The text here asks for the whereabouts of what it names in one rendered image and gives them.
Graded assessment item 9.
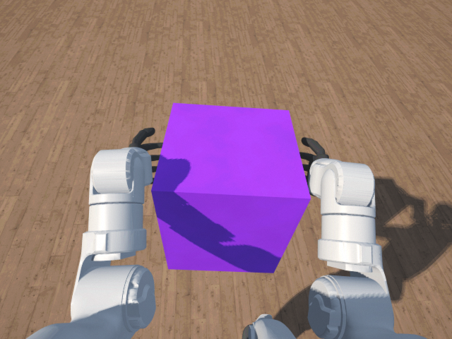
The right robot shin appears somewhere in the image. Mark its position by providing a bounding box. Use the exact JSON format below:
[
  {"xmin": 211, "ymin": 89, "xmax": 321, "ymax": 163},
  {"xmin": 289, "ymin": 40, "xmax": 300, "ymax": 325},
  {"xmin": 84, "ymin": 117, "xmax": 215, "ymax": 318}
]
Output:
[{"xmin": 255, "ymin": 314, "xmax": 273, "ymax": 323}]

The right robot thigh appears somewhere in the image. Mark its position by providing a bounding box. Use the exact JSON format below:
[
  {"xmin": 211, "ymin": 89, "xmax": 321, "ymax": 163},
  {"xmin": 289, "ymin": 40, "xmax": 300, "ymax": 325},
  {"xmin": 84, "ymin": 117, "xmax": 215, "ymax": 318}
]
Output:
[{"xmin": 249, "ymin": 319, "xmax": 296, "ymax": 339}]

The right robot hand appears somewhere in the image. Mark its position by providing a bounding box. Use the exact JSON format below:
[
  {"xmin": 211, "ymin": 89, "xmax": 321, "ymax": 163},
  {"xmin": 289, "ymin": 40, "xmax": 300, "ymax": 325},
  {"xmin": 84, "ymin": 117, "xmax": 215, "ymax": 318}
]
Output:
[{"xmin": 299, "ymin": 138, "xmax": 329, "ymax": 196}]

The robot left upper arm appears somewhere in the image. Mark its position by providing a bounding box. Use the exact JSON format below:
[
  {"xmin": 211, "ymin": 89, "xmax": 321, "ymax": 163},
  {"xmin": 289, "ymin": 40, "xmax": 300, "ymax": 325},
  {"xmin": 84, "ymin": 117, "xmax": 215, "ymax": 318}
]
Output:
[{"xmin": 26, "ymin": 265, "xmax": 156, "ymax": 339}]

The left robot hand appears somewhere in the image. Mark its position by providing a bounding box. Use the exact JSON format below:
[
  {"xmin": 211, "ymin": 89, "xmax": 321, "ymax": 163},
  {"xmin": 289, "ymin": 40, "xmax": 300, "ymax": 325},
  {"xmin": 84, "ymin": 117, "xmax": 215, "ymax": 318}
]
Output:
[{"xmin": 129, "ymin": 128, "xmax": 163, "ymax": 184}]

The carton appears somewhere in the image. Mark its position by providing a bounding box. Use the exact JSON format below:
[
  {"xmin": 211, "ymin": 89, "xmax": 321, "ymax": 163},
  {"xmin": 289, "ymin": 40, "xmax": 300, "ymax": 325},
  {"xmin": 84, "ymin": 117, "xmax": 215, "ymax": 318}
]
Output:
[{"xmin": 151, "ymin": 103, "xmax": 311, "ymax": 273}]

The left robot forearm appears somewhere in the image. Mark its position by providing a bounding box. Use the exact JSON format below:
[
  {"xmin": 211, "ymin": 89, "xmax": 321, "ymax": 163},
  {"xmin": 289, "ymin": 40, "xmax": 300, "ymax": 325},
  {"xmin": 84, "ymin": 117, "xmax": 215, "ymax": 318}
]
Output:
[{"xmin": 71, "ymin": 147, "xmax": 153, "ymax": 318}]

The right robot forearm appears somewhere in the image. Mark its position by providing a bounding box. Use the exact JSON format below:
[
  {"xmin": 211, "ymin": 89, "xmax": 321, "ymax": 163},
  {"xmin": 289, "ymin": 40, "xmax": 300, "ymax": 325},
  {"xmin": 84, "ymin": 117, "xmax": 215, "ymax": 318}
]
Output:
[{"xmin": 308, "ymin": 158, "xmax": 394, "ymax": 327}]

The robot right upper arm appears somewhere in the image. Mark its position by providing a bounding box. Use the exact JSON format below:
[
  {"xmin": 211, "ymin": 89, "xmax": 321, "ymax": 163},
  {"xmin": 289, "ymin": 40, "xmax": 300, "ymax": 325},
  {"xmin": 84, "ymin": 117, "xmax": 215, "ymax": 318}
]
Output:
[{"xmin": 308, "ymin": 275, "xmax": 427, "ymax": 339}]

